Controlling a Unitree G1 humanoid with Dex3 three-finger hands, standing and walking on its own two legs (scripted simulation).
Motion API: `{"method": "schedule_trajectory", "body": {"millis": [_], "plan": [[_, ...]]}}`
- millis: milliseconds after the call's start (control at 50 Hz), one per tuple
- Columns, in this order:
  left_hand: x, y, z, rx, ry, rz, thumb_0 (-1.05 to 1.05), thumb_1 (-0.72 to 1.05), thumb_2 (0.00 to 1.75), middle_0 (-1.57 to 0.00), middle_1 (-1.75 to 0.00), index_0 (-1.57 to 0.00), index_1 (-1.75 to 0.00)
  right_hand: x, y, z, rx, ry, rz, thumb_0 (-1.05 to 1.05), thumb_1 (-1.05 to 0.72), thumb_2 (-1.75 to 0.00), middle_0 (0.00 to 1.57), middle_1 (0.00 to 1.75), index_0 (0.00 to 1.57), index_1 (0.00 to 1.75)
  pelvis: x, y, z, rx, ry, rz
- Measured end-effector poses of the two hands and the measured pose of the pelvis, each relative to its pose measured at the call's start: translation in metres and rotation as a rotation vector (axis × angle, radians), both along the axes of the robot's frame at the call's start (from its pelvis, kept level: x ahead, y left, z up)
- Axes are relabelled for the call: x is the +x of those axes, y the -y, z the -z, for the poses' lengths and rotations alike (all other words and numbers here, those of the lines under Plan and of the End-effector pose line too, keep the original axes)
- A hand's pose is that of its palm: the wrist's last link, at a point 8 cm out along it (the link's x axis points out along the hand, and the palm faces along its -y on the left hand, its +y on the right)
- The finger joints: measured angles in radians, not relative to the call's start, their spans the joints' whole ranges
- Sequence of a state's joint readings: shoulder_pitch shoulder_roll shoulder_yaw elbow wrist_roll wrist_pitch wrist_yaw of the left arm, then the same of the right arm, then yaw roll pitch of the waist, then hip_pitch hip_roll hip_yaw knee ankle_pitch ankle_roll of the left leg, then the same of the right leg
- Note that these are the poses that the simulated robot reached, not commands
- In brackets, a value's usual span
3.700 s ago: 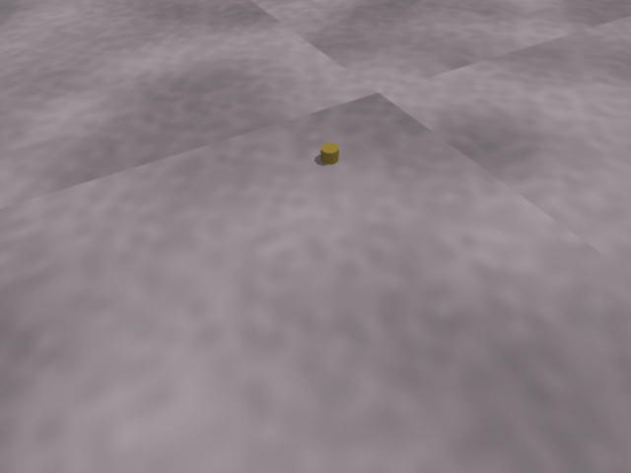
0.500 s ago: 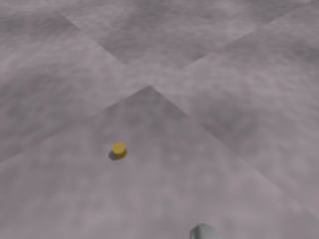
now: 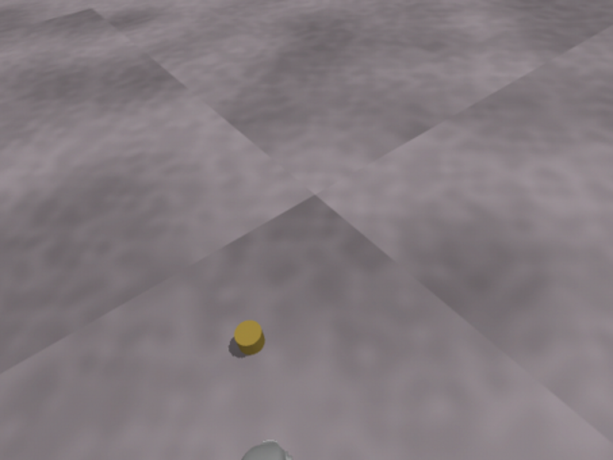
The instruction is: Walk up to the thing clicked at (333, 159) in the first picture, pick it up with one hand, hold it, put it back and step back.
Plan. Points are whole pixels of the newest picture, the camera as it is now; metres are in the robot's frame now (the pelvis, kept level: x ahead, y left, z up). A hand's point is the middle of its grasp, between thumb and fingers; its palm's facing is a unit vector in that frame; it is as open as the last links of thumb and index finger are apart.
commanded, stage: walk up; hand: left
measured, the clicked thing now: (249, 337) +0.65 +0.31 -0.74
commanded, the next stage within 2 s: none
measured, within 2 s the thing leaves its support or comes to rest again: neither
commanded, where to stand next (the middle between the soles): +0.28 +0.02 m, yaw -2 degrees
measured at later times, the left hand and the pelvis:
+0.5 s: hand (141, 426) +0.21 +0.31 -0.15, palm faces -0.08 -0.93 -0.35, open 7.4 cm; pelvis +0.15 +0.05 +0.00, yaw -1 degrees
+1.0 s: hand (153, 390) +0.27 +0.32 -0.17, palm faces +0.01 -0.94 -0.35, open 7.4 cm; pelvis +0.20 +0.05 -0.02, yaw -1 degrees
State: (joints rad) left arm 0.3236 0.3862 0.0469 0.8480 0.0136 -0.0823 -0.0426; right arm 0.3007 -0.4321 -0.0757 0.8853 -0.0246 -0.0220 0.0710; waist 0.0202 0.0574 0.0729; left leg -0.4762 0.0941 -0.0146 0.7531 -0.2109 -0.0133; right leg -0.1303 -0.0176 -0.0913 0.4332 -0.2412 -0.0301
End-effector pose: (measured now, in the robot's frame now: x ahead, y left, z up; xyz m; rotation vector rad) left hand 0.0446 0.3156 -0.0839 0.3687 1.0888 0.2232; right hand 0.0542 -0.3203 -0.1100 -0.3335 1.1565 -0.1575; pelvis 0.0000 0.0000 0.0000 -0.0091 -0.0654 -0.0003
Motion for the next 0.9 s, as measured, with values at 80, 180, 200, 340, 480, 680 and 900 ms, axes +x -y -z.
{"method": "schedule_trajectory", "body": {"millis": [80,180,200,340,480,680,900], "plan": [[0.012,-0.023,0.018,-0.017,-0.027,-0.027,0.01,0.90,0.90,-0.20,-0.30,-0.20,-0.30,0.032,-0.013,-0.006,-0.037,-0.007,-0.020,0.00,-0.91,-0.90,0.20,0.30,0.20,0.30,0.027,-0.015,0.007,-0.025,-0.011,-0.011],[0.041,-0.050,0.048,-0.039,-0.089,-0.032,0.01,0.90,0.90,-0.20,-0.30,-0.20,-0.30,0.070,-0.035,-0.013,-0.090,0.048,-0.016,0.00,-0.91,-0.90,0.20,0.30,0.21,0.30,0.064,-0.039,0.019,0.007,-0.012,0.001],[0.048,-0.051,0.050,-0.046,-0.104,-0.026,0.01,0.91,0.90,-0.20,-0.30,-0.20,-0.30,0.075,-0.039,-0.016,-0.091,0.064,-0.006,0.00,-0.91,-0.90,0.20,0.30,0.21,0.30,0.070,-0.043,0.018,-0.001,-0.010,0.003],[0.108,-0.051,0.043,-0.088,-0.083,0.010,0.01,0.91,0.90,-0.20,-0.30,-0.20,-0.30,0.087,-0.060,-0.030,-0.087,0.032,0.023,0.00,-0.91,-0.90,0.20,0.30,0.21,0.30,0.105,-0.052,0.003,-0.006,0.001,-0.004],[0.155,-0.045,0.032,-0.058,-0.102,0.038,0.01,0.91,0.90,-0.20,-0.30,-0.20,-0.30,0.108,-0.054,-0.017,-0.062,0.001,0.060,0.00,-0.90,-0.90,0.20,0.30,0.21,0.30,0.141,-0.048,0.003,0.022,0.000,0.021],[0.211,-0.012,0.024,0.005,-0.022,0.047,0.00,0.91,0.90,-0.20,-0.30,-0.20,-0.30,0.164,-0.039,0.033,0.016,-0.029,0.044,0.00,-0.91,-0.90,0.20,0.30,0.21,0.30,0.172,-0.023,0.020,0.027,0.004,0.022],[0.213,-0.031,0.024,-0.005,-0.025,0.004,0.00,0.90,0.90,-0.20,-0.30,-0.20,-0.30,0.193,-0.038,0.015,-0.041,-0.035,0.013,0.00,-0.91,-0.90,0.20,0.30,0.21,0.30,0.193,-0.036,0.013,0.010,-0.007,0.009]]}}
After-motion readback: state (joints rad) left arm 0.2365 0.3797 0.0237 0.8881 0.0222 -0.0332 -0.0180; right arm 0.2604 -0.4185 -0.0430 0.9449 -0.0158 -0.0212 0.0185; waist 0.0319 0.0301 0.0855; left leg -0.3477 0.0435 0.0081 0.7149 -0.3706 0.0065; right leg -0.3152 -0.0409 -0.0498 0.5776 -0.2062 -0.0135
